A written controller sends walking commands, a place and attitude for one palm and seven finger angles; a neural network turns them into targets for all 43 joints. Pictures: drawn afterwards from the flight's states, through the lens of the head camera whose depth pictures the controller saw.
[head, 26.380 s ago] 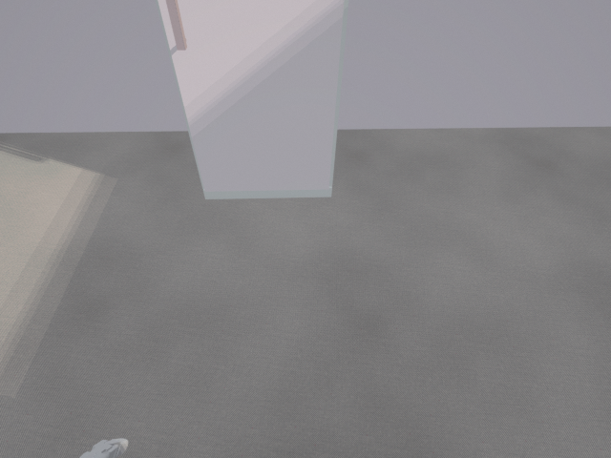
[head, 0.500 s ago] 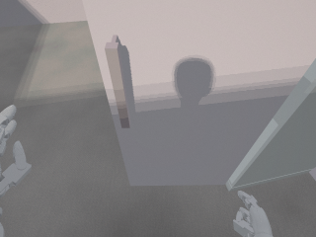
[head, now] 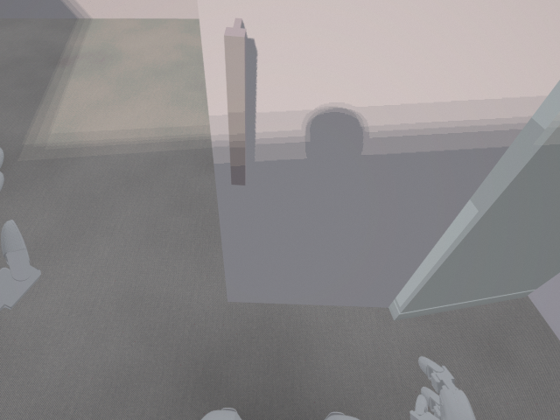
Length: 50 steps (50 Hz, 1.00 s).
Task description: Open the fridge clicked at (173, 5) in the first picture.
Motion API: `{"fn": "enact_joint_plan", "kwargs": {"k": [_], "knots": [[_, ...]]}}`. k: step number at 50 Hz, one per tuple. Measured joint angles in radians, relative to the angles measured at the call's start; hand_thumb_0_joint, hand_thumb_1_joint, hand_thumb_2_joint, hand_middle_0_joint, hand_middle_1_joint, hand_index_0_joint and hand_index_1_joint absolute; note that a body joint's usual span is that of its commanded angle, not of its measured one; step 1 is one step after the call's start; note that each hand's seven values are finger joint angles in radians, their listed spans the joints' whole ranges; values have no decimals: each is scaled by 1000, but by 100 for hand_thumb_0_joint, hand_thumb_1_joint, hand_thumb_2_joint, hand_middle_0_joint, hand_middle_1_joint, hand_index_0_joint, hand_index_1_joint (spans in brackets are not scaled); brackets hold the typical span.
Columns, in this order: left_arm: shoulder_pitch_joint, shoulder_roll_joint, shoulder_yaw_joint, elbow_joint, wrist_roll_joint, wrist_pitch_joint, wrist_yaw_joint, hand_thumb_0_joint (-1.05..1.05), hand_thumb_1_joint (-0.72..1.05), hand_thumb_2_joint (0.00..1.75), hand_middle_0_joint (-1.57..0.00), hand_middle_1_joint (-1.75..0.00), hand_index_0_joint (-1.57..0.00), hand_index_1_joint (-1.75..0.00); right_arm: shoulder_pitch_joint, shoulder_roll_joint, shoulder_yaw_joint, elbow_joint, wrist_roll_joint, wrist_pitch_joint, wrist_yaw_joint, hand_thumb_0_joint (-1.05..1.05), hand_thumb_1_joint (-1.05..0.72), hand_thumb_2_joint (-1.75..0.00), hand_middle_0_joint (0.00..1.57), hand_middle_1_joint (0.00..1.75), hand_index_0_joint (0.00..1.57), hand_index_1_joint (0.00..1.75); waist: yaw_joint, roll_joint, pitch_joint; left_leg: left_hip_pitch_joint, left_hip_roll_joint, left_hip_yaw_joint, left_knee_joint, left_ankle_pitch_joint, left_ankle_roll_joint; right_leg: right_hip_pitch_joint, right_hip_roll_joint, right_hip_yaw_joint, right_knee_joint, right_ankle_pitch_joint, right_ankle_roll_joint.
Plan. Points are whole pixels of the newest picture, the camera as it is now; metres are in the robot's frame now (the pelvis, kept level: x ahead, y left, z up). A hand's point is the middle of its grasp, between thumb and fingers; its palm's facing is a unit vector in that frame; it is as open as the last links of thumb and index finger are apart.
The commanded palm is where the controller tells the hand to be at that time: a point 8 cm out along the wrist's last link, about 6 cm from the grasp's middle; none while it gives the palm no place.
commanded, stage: step back with the hand held close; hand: left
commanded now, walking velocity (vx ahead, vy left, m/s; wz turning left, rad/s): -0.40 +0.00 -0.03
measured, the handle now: (238, 112) +0.55 +0.11 +0.14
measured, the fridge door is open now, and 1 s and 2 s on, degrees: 78 78 78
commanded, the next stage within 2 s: stop stepping back and stand still in 0.52 s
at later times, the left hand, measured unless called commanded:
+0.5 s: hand out of the picture +0.13 +0.29 +0.20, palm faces +0.44 -0.78 -0.43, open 7.4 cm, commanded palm +0.07 +0.32 +0.19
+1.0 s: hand out of the picture +0.06 +0.27 +0.19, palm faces +0.25 -0.86 -0.45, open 7.4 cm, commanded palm +0.01 +0.33 +0.19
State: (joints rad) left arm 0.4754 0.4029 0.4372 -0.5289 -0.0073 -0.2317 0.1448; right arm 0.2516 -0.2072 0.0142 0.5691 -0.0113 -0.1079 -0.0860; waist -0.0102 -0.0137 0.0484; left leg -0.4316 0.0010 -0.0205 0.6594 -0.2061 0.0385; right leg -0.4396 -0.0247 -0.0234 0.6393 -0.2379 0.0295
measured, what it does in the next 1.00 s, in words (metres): walks backwards: right foot, then right foot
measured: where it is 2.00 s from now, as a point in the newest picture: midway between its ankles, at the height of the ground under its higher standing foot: outside the picture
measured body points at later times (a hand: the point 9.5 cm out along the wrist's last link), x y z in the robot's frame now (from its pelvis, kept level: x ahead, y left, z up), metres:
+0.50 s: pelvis -0.08 +0.02 +0.02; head -0.05 +0.07 +0.47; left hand +0.10 +0.33 +0.23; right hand +0.12 -0.20 -0.03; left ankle +0.06 +0.09 -0.72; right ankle -0.19 -0.11 -0.66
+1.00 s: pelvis -0.17 +0.05 +0.02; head -0.16 +0.09 +0.47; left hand +0.04 +0.32 +0.22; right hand -0.08 -0.21 -0.05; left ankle -0.07 +0.10 -0.72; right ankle -0.19 -0.05 -0.69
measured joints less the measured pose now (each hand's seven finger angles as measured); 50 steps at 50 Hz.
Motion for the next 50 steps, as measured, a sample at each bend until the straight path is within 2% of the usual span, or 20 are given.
{"fn": "enact_joint_plan", "kwargs": {"k": [3, 7, 11, 16, 18, 21, 23, 26, 30, 31, 32, 33, 35, 36, 37, 39, 41, 43, 47, 50], "knots": [[10, 31, 34, 2, 10, -17, -6, 1, 89, 90, -21, -31, -21, -30, 35, 16, -5, 11, 0, -16, 6, 2, -90, -90, 21, 30, 21, 30, -12, 13, -30, -14, 1, -32, -8, 0, -2, 68, 53, 8, 79, -1, -5], [35, 29, 81, 1, 3, -53, -5, 1, 89, 90, -21, -31, -21, -30, 23, 14, -5, 25, -7, -33, 21, 2, -90, -90, 21, 30, 21, 30, 14, 12, -66, -79, 14, -7, 6, 4, -9, 135, 71, 36, -42, -125, -24], [7, -6, 11, 25, -11, -49, -11, 1, 89, 90, -21, -31, -21, -30, -41, -8, -19, 60, -7, -21, 25, 2, -90, -90, 21, 30, 21, 30, 28, 28, -23, -58, 14, 7, -7, 28, -35, 121, 66, 42, -48, -56, -10], [22, 18, -20, 5, -19, -25, -28, 1, 89, 90, -21, -31, -21, -30, -82, 1, -21, 40, 3, 4, 13, 2, -90, -90, 21, 30, 21, 30, 19, -14, -10, -35, -7, 35, -66, 66, 12, 112, 42, 63, -59, -30, 12], [22, 38, -2, -4, -17, -24, -35, 1, 89, 90, -21, -31, -21, -30, -96, 11, -21, 20, -4, -6, 8, 2, -90, -90, 21, 30, 21, 30, 15, -20, -1, -34, -2, 38, -93, 90, 23, 82, 60, 74, 28, -72, 5], [2, 58, 28, -13, -12, -27, -34, 1, 88, 90, -21, -31, -21, -30, -102, 31, -27, 11, -18, -36, 12, 2, -90, -90, 20, 30, 21, 30, 13, 2, -6, -35, 22, 12, -167, 150, 27, 52, 115, 57, 275, -175, -15], [3, 61, 47, -30, -21, -33, -26, 1, 88, 90, -21, -31, -21, -30, -96, 42, -26, 15, -15, -49, 24, 2, -90, -90, 20, 30, 21, 30, 27, 9, -29, -33, 40, 8, -231, 196, 21, 85, 126, 28, 307, -218, -25], [29, 47, 52, -56, -42, -32, -12, 1, 89, 90, -21, -31, -21, -30, -87, 54, -19, 25, -8, -60, 40, 2, -90, -90, 21, 30, 21, 30, 48, 10, -79, -36, 56, 23, -321, 256, 13, 181, 117, -16, 188, -281, -42], [15, 23, 19, -38, -60, -24, -7, 1, 89, 90, -21, -31, -21, -30, -103, 59, -10, 33, -14, -62, 46, 1, -90, -90, 21, 30, 21, 30, 69, -3, -108, -68, 47, 67, -371, 303, -17, 334, 85, -34, -163, -262, -85], [10, 35, 24, -38, -62, -25, -4, 1, 89, 90, -21, -31, -20, -30, -117, 63, -3, 30, -15, -57, 45, 1, -90, -90, 21, 30, 21, 30, 84, -39, -105, -109, 29, 98, -310, 251, -38, 350, 45, 4, -256, -216, -108], [-2, 26, 13, -25, -58, -32, -7, 1, 89, 90, -20, -31, -20, -30, -134, 55, -1, 41, -16, -52, 42, 1, -90, -90, 21, 30, 21, 30, 100, -34, -95, -158, 30, 88, -192, 144, -59, 329, 37, 26, -263, -125, -100], [-12, 10, -12, -9, -52, -32, -11, 1, 89, 90, -20, -31, -20, -30, -139, 45, -1, 62, -21, -43, 36, 1, -90, -90, 21, 30, 21, 30, 100, -9, -85, -186, 31, 60, -53, 29, -74, 320, 47, 33, -233, -107, -71], [-10, 14, -42, 17, -41, -25, -21, 1, 89, 90, -21, -31, -21, -30, -103, 41, 4, 91, -20, -29, 31, 1, -90, -90, 21, 30, 21, 30, 86, -11, -95, -194, 6, 54, 150, -83, -82, 327, 36, 43, -208, -126, -21], [-6, 22, -48, 24, -36, -17, -27, 1, 89, 90, -21, -31, -21, -30, -73, 43, 9, 95, -11, -24, 28, 1, -90, -90, 21, 30, 21, 30, 76, -29, -106, -172, -7, 64, 191, -95, -77, 332, 22, 46, -204, -136, -8], [0, 31, -44, 26, -35, -6, -31, 1, 89, 90, -21, -31, -21, -30, -46, 45, 16, 94, -3, -19, 23, 2, -90, -90, 21, 30, 21, 30, 65, -49, -116, -131, -14, 78, 175, -84, -71, 333, 9, 50, -193, -147, 0], [9, 36, -28, 29, -40, 16, -33, 1, 89, 90, -21, -31, -21, -30, -2, 28, 24, 76, 6, -18, 11, 2, -90, -90, 21, 30, 21, 30, 33, -50, -125, -9, -12, 79, 12, 11, -53, 308, 6, 33, -116, -177, 6], [-14, 40, -13, 53, -42, 37, -26, 1, 89, 90, -21, -31, -21, -30, 0, 21, 7, 79, 7, -32, 5, 2, -90, -90, 21, 30, 21, 30, -5, -54, -104, 18, -35, 79, -36, -63, 27, 236, 1, 39, 33, -233, -15], [-38, 42, -4, 77, -46, 53, -19, 1, 89, 90, -21, -31, -21, -30, -7, 27, -2, 87, 7, -45, 8, 2, -90, -90, 21, 30, 21, 30, -25, -71, -63, 38, -49, 91, -68, -16, 53, 177, 19, 69, 140, -276, -29], [39, 56, 17, 4, -51, 60, -11, 2, 89, 90, -21, -31, -21, -30, 19, 43, 8, 85, -12, -65, 29, 2, -90, -90, 20, 30, 21, 30, -55, -82, -39, 101, -39, 87, -213, 91, 22, 107, 64, 29, 173, -228, -40], [137, 61, 14, -63, -39, 39, -14, 2, 89, 90, -21, -31, -21, -30, 58, 36, 7, 74, -19, -59, 39, 2, -90, -90, 20, 30, 21, 30, -53, -49, -65, 123, -22, 79, -290, 107, 3, 131, 84, -43, 85, -211, -53]]}}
